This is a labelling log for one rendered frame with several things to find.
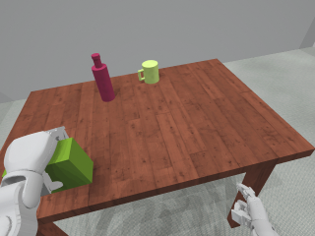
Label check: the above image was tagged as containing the left robot hand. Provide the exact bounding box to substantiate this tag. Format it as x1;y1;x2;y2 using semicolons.
4;126;69;197

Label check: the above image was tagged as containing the right robot hand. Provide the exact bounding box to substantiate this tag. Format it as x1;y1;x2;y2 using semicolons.
231;183;269;228

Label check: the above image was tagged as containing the robot left forearm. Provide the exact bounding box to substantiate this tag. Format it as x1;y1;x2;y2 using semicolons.
0;170;44;236

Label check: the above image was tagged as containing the table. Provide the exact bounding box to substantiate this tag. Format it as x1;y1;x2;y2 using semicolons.
0;58;315;236

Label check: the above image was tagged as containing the robot right forearm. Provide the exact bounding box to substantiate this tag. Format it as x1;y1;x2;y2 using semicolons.
250;219;280;236

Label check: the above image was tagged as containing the sponge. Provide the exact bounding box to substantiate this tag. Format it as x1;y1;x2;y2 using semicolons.
2;137;94;194

